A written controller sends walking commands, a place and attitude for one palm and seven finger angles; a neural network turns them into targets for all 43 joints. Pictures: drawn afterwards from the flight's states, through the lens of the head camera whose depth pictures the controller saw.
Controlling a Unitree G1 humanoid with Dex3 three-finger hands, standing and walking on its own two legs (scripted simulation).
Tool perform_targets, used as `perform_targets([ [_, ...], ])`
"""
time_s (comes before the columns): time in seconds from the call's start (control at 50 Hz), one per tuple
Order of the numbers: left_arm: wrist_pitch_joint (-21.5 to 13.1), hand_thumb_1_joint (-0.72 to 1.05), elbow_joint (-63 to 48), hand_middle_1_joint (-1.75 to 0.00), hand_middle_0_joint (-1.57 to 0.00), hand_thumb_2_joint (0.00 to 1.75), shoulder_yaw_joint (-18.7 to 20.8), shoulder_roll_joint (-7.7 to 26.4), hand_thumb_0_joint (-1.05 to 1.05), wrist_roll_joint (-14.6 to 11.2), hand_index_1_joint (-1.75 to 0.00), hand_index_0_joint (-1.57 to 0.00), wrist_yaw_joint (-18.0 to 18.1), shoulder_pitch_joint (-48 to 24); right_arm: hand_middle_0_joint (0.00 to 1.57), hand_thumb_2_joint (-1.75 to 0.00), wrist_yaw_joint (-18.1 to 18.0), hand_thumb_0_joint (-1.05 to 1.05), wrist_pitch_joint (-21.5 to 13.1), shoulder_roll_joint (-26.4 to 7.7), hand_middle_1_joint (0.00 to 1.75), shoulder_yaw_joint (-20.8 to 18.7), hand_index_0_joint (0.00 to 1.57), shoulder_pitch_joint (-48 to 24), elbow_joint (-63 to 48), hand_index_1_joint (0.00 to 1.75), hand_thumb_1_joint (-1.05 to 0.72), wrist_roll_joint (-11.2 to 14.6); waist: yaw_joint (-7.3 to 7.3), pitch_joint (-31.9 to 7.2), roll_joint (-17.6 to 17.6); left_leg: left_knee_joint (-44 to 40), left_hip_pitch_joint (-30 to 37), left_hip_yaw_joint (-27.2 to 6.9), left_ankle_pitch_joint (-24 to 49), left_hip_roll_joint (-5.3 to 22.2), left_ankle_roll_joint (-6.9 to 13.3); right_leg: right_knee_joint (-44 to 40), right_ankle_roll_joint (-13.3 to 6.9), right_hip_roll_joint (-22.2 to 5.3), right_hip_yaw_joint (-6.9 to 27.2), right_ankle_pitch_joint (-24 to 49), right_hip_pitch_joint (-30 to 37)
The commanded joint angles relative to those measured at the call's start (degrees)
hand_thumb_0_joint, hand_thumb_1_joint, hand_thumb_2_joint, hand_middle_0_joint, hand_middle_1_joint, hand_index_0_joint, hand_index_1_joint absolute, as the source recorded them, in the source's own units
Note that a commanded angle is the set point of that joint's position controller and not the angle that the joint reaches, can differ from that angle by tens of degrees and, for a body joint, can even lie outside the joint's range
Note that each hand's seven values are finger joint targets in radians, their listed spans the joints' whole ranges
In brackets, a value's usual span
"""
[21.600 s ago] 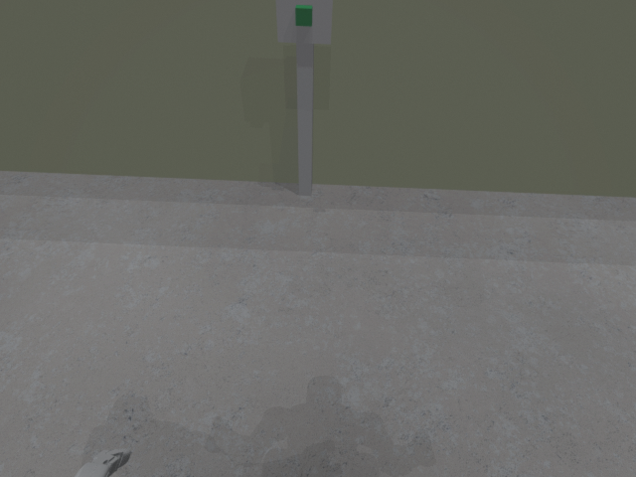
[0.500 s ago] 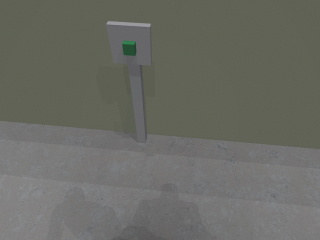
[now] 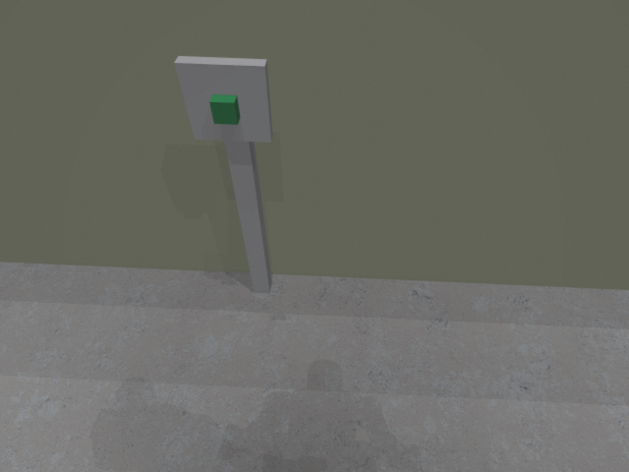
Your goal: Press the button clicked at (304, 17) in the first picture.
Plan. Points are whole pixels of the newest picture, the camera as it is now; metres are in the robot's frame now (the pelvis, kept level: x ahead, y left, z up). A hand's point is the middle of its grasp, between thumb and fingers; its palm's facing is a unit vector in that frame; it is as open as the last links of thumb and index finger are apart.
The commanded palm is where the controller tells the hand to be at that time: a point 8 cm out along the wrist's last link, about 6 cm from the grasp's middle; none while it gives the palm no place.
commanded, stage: let the arm hang, fingers relaxed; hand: left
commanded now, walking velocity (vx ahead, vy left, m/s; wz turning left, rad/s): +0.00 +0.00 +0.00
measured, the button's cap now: (225, 108) +0.79 +0.22 +0.03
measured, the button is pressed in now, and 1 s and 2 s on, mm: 0 0 0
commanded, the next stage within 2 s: stand and wait in 0.02 s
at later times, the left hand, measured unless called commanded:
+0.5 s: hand out of the picture +0.07 +0.22 -0.16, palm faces -0.01 -0.95 -0.32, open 7.4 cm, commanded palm none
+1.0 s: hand out of the picture +0.08 +0.20 -0.16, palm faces -0.03 -0.95 -0.31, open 7.4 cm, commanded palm none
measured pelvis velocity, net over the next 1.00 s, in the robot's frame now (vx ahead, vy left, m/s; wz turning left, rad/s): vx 0.02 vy -0.03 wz -0.02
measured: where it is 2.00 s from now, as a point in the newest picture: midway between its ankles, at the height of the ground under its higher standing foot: outside the picture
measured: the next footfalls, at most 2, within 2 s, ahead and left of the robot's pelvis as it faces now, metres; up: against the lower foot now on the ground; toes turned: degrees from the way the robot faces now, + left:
none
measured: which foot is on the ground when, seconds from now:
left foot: down 0.00-1.00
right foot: down 0.00-1.00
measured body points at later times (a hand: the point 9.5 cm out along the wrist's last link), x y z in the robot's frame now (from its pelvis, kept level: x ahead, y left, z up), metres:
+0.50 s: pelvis +0.02 -0.02 +0.00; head +0.04 -0.02 +0.45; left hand +0.07 +0.27 -0.14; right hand +0.08 -0.30 -0.15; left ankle +0.05 +0.11 -0.74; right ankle -0.05 -0.10 -0.74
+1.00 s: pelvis +0.02 -0.03 +0.00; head +0.04 -0.03 +0.45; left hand +0.08 +0.25 -0.14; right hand +0.06 -0.31 -0.15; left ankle +0.05 +0.11 -0.74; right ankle -0.05 -0.10 -0.74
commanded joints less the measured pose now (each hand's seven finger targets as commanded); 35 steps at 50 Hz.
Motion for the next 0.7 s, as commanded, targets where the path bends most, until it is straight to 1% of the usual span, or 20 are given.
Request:
perform_targets([
  [0.0, -0.9, 0.90, -1.6, -0.30, -0.20, 0.90, 2.3, 10.9, 0.00, -0.1, -0.30, -0.20, 0.9, 2.0, 0.20, -0.90, -0.6, 0.00, -1.0, -9.9, 0.30, -2.1, 0.20, -0.5, -2.5, 0.30, -0.90, 0.0, 0.89, -5.0, 0.6, -0.8, 5.6, -6.3, 14.5, 7.7, 1.1, -3.7, -1.5, -8.3, 5.2, 17.5, -0.3],
  [0.06, -0.8, 0.90, -1.7, -0.30, -0.20, 0.90, 2.3, 11.1, 0.00, -0.1, -0.30, -0.20, 1.0, 1.6, 0.20, -0.90, -0.7, 0.00, -0.9, -10.1, 0.30, -2.1, 0.20, -1.0, -2.4, 0.30, -0.90, 0.0, 0.87, -5.0, 1.5, -0.9, 6.4, -6.1, 14.6, 7.8, 0.9, -4.2, -1.4, -8.2, 5.4, 17.3, -0.1],
  [0.08, -0.8, 0.90, -1.8, -0.30, -0.20, 0.90, 2.4, 11.4, 0.00, 0.0, -0.30, -0.20, 1.0, 1.9, 0.20, -0.90, -0.7, 0.00, -0.9, -10.4, 0.30, -2.1, 0.20, -1.3, -2.6, 0.30, -0.90, 0.1, 0.95, -5.0, 0.3, -0.7, 6.8, -5.7, 14.9, 7.9, 1.0, -4.4, -1.3, -8.1, 5.4, 18.5, -0.2],
  [0.1, -0.8, 0.90, -1.7, -0.30, -0.20, 0.90, 2.4, 11.4, 0.00, -0.1, -0.30, -0.20, 1.0, 1.5, 0.20, -0.90, -0.7, 0.00, -0.8, -10.5, 0.30, -2.2, 0.20, -1.4, -2.6, 0.30, -0.90, 0.0, 0.78, -5.1, 0.4, -0.5, 7.0, -5.6, 15.3, 8.0, 0.9, -4.4, -1.3, -8.4, 5.4, 19.4, 0.0],
  [0.14, -0.8, 0.90, -1.7, -0.30, -0.20, 0.90, 2.3, 11.3, 0.00, -0.1, -0.30, -0.20, 1.1, 1.3, 0.20, -0.90, -0.7, 0.00, -0.7, -10.6, 0.30, -2.2, 0.20, -1.7, -2.6, 0.30, -0.90, 0.1, 0.76, -4.8, -0.6, -0.9, 7.2, -5.5, 14.2, 8.0, 0.8, -4.7, -1.1, -8.3, 5.5, 19.0, -0.1],
  [0.16, -0.7, 0.90, -1.7, -0.30, -0.20, 0.90, 2.2, 11.5, 0.00, -0.1, -0.30, -0.20, 1.1, 1.0, 0.20, -0.90, -0.7, 0.00, -0.6, -10.9, 0.30, -2.2, 0.20, -1.8, -2.6, 0.30, -0.90, 0.1, 0.62, -4.4, -0.6, -1.1, 7.1, -5.7, 13.8, 8.0, 0.8, -5.0, -1.2, -8.2, 5.6, 18.3, -0.2],
  [0.18, -0.7, 0.90, -1.9, -0.30, -0.20, 0.90, 2.3, 11.4, 0.00, -0.1, -0.30, -0.20, 1.0, 1.2, 0.20, -0.90, -0.7, 0.00, -0.6, -10.9, 0.30, -2.2, 0.20, -2.2, -2.6, 0.30, -0.90, 0.2, 0.81, -4.1, -0.3, -1.1, 7.2, -5.4, 13.4, 8.0, 0.9, -5.2, -1.1, -8.1, 5.6, 17.7, -0.5],
  [0.22, -0.7, 0.90, -1.7, -0.30, -0.20, 0.90, 2.2, 11.7, 0.00, -0.1, -0.30, -0.20, 1.0, 1.1, 0.20, -0.90, -0.7, 0.00, -0.5, -11.0, 0.30, -2.1, 0.20, -2.4, -2.6, 0.30, -0.90, 0.0, 0.68, -4.5, 0.8, -1.2, 7.7, -5.5, 13.4, 8.1, 0.7, -5.3, -1.2, -8.2, 6.0, 17.4, -0.4],
  [0.26, -0.7, 0.90, -1.6, -0.30, -0.20, 0.90, 2.3, 11.9, 0.00, -0.1, -0.30, -0.20, 1.0, 1.3, 0.20, -0.90, -0.7, 0.00, -0.6, -11.2, 0.30, -2.1, 0.20, -2.6, -2.6, 0.30, -0.90, 0.1, 0.76, -5.5, 0.2, -1.0, 8.5, -5.4, 14.3, 8.1, 0.8, -5.3, -1.1, -8.3, 5.9, 18.6, 0.2],
  [0.28, -0.8, 0.90, -1.7, -0.30, -0.20, 0.90, 2.3, 12.3, 0.00, -0.1, -0.30, -0.20, 1.1, 1.4, 0.20, -0.90, -0.7, 0.00, -0.5, -11.4, 0.30, -2.2, 0.20, -2.8, -2.7, 0.30, -0.90, 0.2, 0.81, -5.3, -0.7, -0.8, 8.7, -5.1, 14.4, 8.1, 0.8, -5.5, -0.9, -8.1, 5.9, 19.5, 0.1],
  [0.4, -0.7, 0.90, -1.4, -0.30, -0.20, 0.90, 2.2, 12.5, 0.00, -0.2, -0.30, -0.20, 1.1, 1.4, 0.20, -0.90, -0.7, 0.00, -0.3, -11.7, 0.30, -2.1, 0.20, -3.0, -2.6, 0.30, -0.90, 0.2, 0.69, -4.1, -0.5, -1.1, 8.8, -4.8, 13.2, 8.1, 0.6, -6.0, -0.8, -8.3, 6.1, 19.3, -0.2],
  [0.42, -0.7, 0.90, -1.3, -0.30, -0.20, 0.90, 2.1, 12.5, 0.00, -0.2, -0.30, -0.20, 1.1, 1.3, 0.20, -0.90, -0.7, 0.00, -0.3, -11.7, 0.30, -2.1, 0.20, -3.0, -2.5, 0.30, -0.90, 0.1, 0.65, -3.7, 0.1, -1.4, 8.6, -4.9, 12.8, 8.1, 0.6, -6.1, -1.0, -8.2, 6.2, 18.5, -0.4],
  [0.48, -0.7, 0.90, -1.2, -0.30, -0.20, 0.90, 2.2, 12.6, 0.00, -0.2, -0.30, -0.20, 1.0, 1.6, 0.20, -0.90, -0.7, 0.00, -0.2, -11.9, 0.30, -2.0, 0.20, -3.3, -2.5, 0.30, -0.90, 0.3, 0.77, -3.1, -0.4, -1.6, 8.8, -4.8, 11.7, 8.2, 0.6, -6.8, -0.9, -8.0, 6.3, 16.9, -1.0],
  [0.5, -0.7, 0.90, -1.1, -0.30, -0.20, 0.90, 2.1, 12.6, 0.00, -0.2, -0.30, -0.20, 1.0, 1.7, 0.20, -0.90, -0.7, 0.00, -0.2, -11.9, 0.30, -2.0, 0.20, -3.2, -2.5, 0.30, -0.90, 0.1, 0.74, -3.4, 0.5, -1.6, 8.8, -4.7, 11.7, 8.2, 0.5, -6.8, -0.9, -8.3, 6.5, 17.2, -0.8],
  [0.52, -0.6, 0.90, -1.0, -0.30, -0.20, 0.90, 2.0, 12.7, 0.00, -0.2, -0.30, -0.20, 1.0, 1.6, 0.20, -0.90, -0.7, 0.00, -0.2, -11.7, 0.30, -1.9, 0.20, -3.2, -2.4, 0.30, -0.90, 0.2, 0.70, -2.9, 0.5, -1.8, 8.6, -4.8, 11.3, 8.2, 0.5, -6.8, -0.9, -8.2, 6.5, 16.8, -0.8],
  [0.54, -0.6, 0.90, -0.9, -0.30, -0.20, 0.90, 2.1, 12.6, 0.00, -0.2, -0.30, -0.20, 1.0, 1.7, 0.20, -0.90, -0.7, 0.00, -0.2, -11.8, 0.30, -1.9, 0.20, -3.1, -2.3, 0.30, -0.90, 0.1, 0.74, -3.2, -0.4, -1.9, 8.7, -4.9, 11.3, 8.2, 0.5, -6.9, -0.9, -8.2, 6.4, 16.8, -0.6],
  [0.56, -0.7, 0.90, -0.9, -0.30, -0.20, 0.90, 2.1, 12.6, 0.00, -0.2, -0.30, -0.20, 1.0, 1.8, 0.20, -0.90, -0.7, 0.00, -0.3, -11.9, 0.30, -2.0, 0.20, -3.1, -2.4, 0.30, -0.90, 0.2, 0.77, -3.8, 0.0, -1.8, 8.8, -4.8, 11.4, 8.2, 0.5, -6.9, -0.8, -8.3, 6.6, 17.3, -0.3],
  [0.58, -0.7, 0.90, -1.0, -0.30, -0.20, 0.90, 2.2, 12.9, 0.00, -0.2, -0.30, -0.20, 1.0, 2.0, 0.20, -0.90, -0.7, 0.00, -0.2, -12.1, 0.30, -1.9, 0.20, -3.3, -2.6, 0.30, -0.90, 0.3, 0.87, -3.4, -0.6, -1.4, 8.9, -4.6, 11.4, 8.1, 0.5, -7.1, -0.5, -8.1, 6.7, 17.9, -0.6],
  [0.66, -0.7, 0.90, -0.8, -0.30, -0.20, 0.90, 2.1, 12.7, 0.00, -0.3, -0.30, -0.20, 1.1, 1.9, 0.20, -0.90, -0.8, 0.00, -0.2, -11.8, 0.30, -1.9, 0.20, -2.9, -2.3, 0.30, -0.90, 0.2, 0.70, -3.4, 0.1, -1.8, 8.8, -4.4, 11.2, 8.2, 0.3, -6.9, -0.8, -8.3, 6.6, 18.3, -0.2],
  [0.68, -0.7, 0.90, -0.9, -0.30, -0.20, 0.90, 2.1, 12.8, 0.00, -0.3, -0.30, -0.20, 1.1, 2.1, 0.20, -0.90, -0.8, 0.00, -0.2, -12.1, 0.30, -1.9, 0.20, -3.2, -2.3, 0.30, -0.90, 0.3, 0.93, -3.1, -0.1, -1.5, 8.9, -4.3, 11.1, 8.1, 0.4, -7.2, -0.5, -8.2, 6.6, 18.3, -0.5],
])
